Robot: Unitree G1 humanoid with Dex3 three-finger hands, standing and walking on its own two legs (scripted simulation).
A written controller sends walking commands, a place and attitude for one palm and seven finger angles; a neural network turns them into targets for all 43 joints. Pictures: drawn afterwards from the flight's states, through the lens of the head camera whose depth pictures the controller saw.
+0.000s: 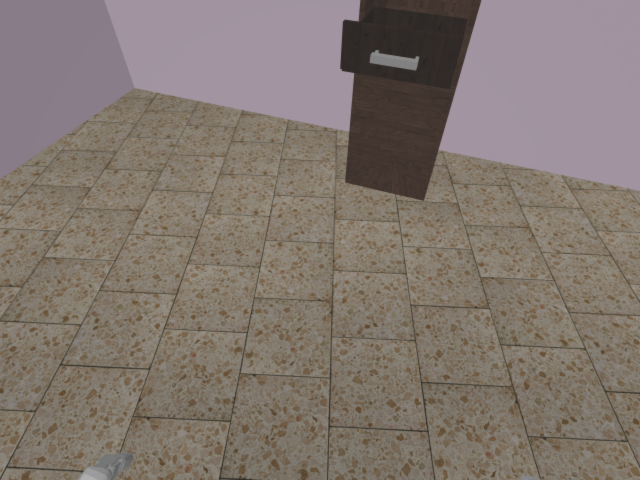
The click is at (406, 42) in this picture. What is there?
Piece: drawer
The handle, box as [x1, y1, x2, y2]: [370, 50, 418, 69]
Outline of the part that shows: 370,55 370,62 409,69 415,69 418,61 417,56 413,59 381,54 378,52 378,50 372,52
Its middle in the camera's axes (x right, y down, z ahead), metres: +0.22 -0.53 +1.14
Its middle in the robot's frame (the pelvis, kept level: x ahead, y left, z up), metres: +1.23 -0.16 +0.01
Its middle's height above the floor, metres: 0.77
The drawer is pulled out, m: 0.30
